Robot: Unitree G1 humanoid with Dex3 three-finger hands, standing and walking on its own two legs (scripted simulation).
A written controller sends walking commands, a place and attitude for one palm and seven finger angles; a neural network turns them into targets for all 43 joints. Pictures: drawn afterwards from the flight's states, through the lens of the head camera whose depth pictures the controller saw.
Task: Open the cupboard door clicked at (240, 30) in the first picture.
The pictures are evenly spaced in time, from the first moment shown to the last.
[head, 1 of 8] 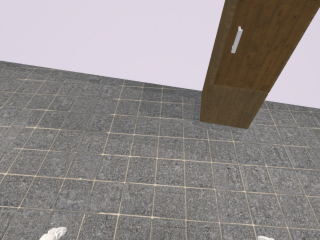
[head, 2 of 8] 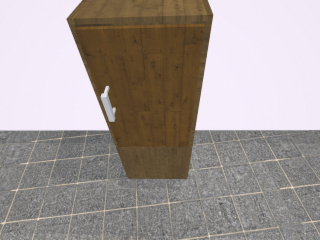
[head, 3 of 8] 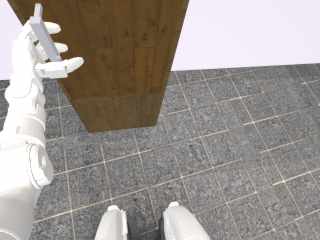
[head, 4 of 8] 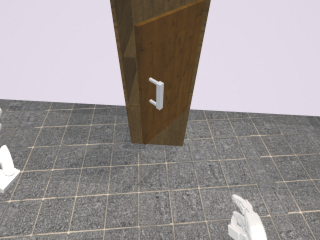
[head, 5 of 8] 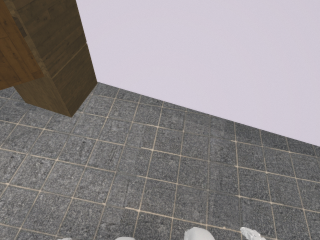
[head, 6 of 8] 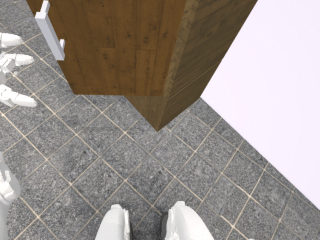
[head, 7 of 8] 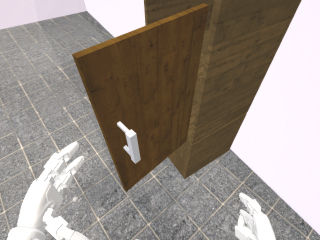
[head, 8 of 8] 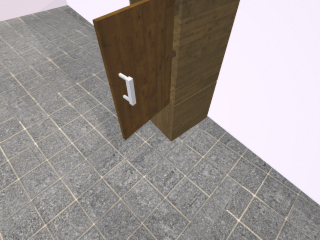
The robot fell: no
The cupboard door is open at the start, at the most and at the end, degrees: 0 100 100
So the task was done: yes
